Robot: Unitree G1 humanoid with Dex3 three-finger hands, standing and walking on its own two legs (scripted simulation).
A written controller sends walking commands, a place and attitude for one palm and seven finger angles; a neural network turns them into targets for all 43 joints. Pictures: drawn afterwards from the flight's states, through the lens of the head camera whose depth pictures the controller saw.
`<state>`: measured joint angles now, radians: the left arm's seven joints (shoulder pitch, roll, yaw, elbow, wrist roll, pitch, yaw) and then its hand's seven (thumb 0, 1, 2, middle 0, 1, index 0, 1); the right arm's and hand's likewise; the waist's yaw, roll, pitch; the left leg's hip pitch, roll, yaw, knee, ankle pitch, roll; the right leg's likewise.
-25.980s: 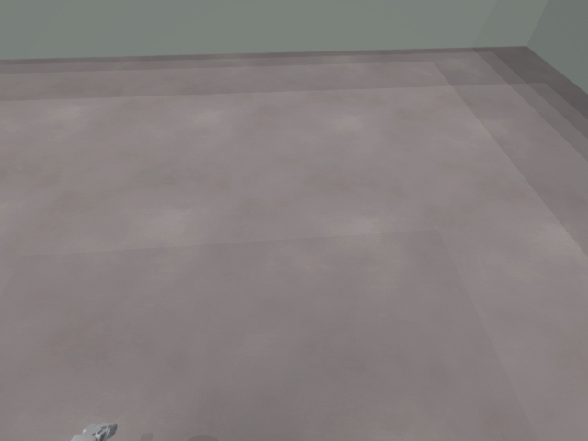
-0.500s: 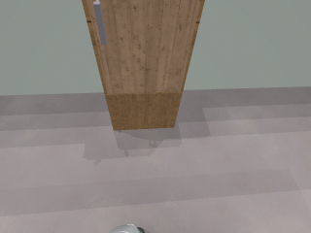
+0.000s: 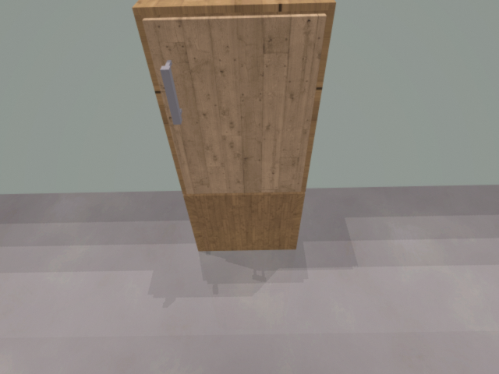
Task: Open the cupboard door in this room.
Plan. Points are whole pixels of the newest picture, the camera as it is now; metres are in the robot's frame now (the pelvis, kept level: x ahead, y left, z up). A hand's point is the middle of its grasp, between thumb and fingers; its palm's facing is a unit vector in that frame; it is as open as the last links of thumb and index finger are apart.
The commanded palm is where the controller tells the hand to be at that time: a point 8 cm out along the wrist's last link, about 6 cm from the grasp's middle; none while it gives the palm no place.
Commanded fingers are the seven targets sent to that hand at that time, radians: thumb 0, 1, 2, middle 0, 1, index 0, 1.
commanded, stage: take the last steps up to it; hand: left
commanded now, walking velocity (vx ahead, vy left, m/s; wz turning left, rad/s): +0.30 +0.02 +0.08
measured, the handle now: (173, 93) +0.76 +0.24 +0.08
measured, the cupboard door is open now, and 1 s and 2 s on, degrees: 0 0 0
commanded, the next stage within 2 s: come to a stop and stand still in 0.52 s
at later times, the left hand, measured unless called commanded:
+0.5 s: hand out of the picture +0.05 +0.20 -0.18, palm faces +0.14 -0.98 -0.15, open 7.4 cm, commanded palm none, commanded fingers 0.00 0.90 0.90 -0.20 -0.30 -0.20 -0.30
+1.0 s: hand (157, 317) +0.27 +0.22 -0.17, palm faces +0.08 -0.96 -0.26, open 7.3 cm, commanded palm none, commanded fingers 0.00 0.90 0.90 -0.20 -0.30 -0.20 -0.30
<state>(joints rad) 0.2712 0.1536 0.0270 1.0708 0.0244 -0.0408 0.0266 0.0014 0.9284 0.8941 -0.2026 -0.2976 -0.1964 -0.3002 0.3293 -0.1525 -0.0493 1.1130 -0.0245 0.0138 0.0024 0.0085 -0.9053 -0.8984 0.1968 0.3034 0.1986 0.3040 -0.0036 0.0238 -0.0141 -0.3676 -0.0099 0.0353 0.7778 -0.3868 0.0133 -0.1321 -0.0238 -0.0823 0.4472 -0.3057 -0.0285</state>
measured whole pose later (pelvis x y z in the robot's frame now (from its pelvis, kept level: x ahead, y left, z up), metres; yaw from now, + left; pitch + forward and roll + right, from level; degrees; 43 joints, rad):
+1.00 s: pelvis +0.21 +0.03 +0.00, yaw +3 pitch +0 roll +2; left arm 0.14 0.16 0.03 1.01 0.03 0.00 0.04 0.00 0.91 0.89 -0.21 -0.30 -0.20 -0.30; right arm 0.18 -0.19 -0.05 1.07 -0.01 0.06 -0.01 0.01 -0.91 -0.90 0.19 0.30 0.20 0.30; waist 0.02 0.01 0.12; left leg -0.38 0.01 0.02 0.91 -0.46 -0.05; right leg -0.28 -0.07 -0.13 0.49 -0.21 -0.03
